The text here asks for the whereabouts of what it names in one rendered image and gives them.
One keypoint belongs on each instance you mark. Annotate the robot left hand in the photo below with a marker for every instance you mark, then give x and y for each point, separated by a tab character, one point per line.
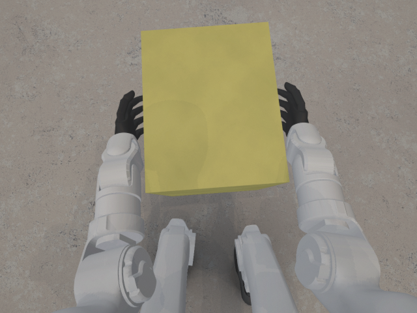
125	121

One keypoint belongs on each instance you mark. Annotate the right robot shin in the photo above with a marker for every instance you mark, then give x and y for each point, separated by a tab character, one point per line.
249	229

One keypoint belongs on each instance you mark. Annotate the robot right hand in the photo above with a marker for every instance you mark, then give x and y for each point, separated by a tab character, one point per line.
295	107

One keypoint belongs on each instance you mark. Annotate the carton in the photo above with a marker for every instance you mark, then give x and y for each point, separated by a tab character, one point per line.
211	112

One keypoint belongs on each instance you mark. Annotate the left robot upper arm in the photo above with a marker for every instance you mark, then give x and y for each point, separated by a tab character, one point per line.
119	280

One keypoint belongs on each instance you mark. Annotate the robot left forearm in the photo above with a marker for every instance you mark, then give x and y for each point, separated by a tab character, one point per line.
117	218

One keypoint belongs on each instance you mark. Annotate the right robot upper arm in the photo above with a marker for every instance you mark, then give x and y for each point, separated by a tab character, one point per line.
343	272

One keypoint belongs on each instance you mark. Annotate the left robot thigh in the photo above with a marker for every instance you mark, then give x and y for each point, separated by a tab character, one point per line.
175	253

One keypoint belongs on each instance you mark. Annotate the robot right forearm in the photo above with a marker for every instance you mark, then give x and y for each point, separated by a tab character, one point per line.
321	202

